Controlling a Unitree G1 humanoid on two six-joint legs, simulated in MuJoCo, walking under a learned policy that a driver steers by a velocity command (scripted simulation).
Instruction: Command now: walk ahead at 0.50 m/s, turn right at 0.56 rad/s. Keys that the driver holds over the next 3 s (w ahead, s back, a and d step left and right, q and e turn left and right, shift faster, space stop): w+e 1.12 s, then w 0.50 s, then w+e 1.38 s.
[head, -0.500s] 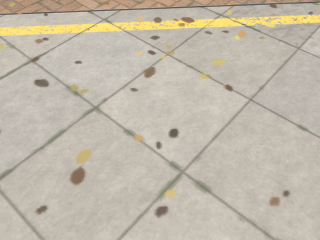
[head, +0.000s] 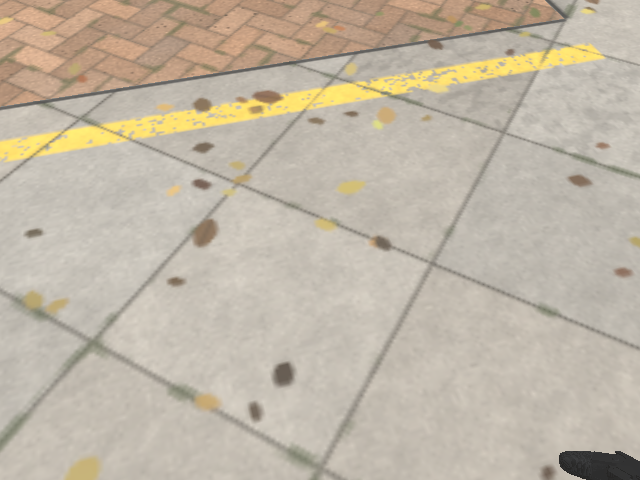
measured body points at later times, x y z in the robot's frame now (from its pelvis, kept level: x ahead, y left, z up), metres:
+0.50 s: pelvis +0.25 -0.08 -0.01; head +0.29 -0.10 +0.43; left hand +0.53 +0.10 -0.09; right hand +0.21 -0.38 -0.14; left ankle +0.12 +0.11 -0.65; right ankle +0.31 -0.18 -0.73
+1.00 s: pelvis +0.53 -0.14 +0.00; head +0.55 -0.15 +0.44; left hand +0.74 +0.06 -0.12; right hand +0.55 -0.47 -0.08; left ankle +0.65 -0.09 -0.73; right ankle +0.34 -0.18 -0.66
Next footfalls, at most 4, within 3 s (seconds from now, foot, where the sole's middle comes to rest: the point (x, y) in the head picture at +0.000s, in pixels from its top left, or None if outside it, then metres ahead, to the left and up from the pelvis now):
0.42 right None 0.35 -0.19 -0.77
0.92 left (397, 395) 0.68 -0.11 -0.77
1.42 right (571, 392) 0.71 -0.50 -0.77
1.92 left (562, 263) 1.08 -0.56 -0.77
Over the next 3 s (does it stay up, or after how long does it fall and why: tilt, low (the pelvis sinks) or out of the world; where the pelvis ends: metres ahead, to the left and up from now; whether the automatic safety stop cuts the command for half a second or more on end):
stays up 1.10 -1.04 -0.01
